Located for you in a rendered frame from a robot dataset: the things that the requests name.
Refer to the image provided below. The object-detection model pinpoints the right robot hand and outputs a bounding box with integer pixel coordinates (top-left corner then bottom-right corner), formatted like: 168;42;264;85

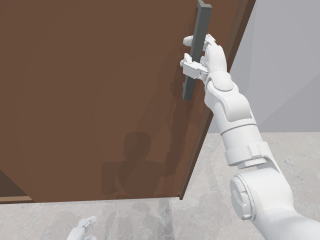
180;34;227;85

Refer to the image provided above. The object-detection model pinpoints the robot right forearm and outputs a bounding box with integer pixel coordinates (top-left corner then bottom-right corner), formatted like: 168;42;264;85
204;70;294;207

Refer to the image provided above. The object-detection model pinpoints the right robot upper arm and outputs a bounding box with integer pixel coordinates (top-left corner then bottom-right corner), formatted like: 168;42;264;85
229;167;320;240

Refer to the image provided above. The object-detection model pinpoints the left robot hand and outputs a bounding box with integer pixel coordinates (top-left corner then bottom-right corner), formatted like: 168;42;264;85
66;216;97;240

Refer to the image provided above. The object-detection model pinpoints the handle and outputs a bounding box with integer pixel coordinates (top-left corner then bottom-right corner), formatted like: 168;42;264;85
182;0;213;101

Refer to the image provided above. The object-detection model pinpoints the wardrobe door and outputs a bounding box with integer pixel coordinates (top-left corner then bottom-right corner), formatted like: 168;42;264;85
0;0;239;203
0;170;28;197

